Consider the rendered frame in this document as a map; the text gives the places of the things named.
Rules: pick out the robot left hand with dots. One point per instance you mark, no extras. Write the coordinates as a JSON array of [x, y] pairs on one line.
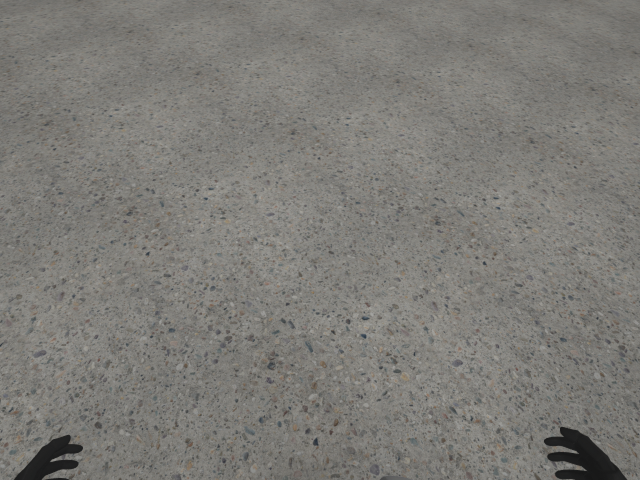
[[40, 465]]

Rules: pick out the robot right hand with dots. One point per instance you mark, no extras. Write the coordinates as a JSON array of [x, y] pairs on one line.
[[590, 457]]

